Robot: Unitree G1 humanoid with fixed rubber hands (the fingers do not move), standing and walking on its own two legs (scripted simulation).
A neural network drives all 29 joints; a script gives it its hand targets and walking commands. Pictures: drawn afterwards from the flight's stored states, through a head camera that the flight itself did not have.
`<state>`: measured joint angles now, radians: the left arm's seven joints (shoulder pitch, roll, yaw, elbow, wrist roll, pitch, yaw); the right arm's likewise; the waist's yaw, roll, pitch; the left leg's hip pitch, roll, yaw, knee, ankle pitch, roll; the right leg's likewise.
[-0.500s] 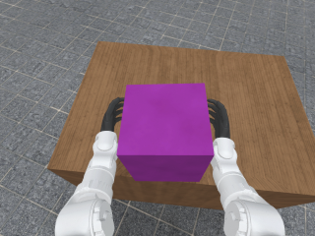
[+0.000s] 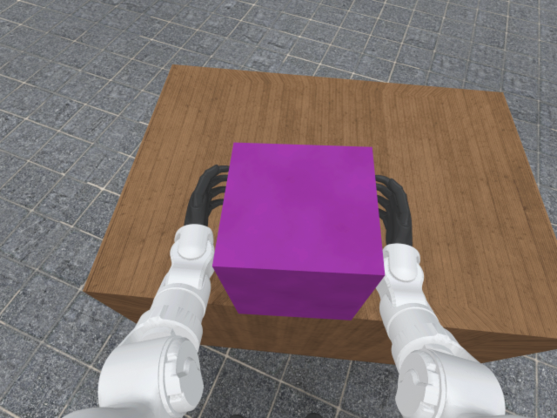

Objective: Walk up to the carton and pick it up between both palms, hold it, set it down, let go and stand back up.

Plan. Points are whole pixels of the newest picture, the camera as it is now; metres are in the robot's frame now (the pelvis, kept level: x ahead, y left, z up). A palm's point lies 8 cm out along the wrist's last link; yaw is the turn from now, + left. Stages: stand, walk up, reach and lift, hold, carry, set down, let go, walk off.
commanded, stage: set down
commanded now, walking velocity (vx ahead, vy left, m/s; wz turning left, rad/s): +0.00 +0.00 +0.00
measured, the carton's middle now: (297, 239) +0.38 -0.02 -0.06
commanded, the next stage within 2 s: none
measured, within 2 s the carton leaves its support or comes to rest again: neither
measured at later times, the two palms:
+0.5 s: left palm (201, 218) +0.39 +0.13 +0.00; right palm (396, 232) +0.36 -0.17 +0.00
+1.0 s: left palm (204, 220) +0.39 +0.13 -0.01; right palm (398, 235) +0.36 -0.18 -0.01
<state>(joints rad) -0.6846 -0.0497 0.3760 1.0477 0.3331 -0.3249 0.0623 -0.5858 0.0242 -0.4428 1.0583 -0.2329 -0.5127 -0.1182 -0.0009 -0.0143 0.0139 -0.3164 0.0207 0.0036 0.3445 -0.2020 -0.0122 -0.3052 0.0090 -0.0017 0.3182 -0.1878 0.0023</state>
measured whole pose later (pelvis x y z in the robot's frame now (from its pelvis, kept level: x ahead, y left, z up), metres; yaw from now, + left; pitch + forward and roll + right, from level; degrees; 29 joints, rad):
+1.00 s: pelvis +0.00 +0.00 +0.00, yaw +0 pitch +12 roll +0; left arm -0.69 -0.08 0.44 1.06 0.33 -0.42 0.05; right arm -0.59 0.02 -0.49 1.07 -0.28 -0.55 -0.10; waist 0.00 -0.01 0.01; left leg -0.37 0.02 0.01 0.34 -0.19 -0.01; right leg -0.36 0.01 0.00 0.32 -0.18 0.00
